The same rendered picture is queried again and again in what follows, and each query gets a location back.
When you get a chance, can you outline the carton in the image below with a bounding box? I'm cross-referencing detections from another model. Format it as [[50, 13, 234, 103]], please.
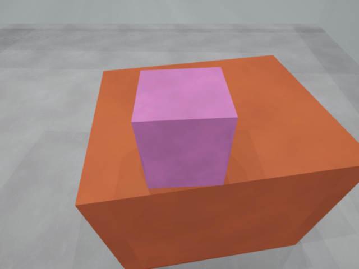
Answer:
[[131, 67, 238, 189]]

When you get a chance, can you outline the pedestal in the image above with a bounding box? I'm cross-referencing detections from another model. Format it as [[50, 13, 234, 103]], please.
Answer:
[[75, 55, 359, 269]]

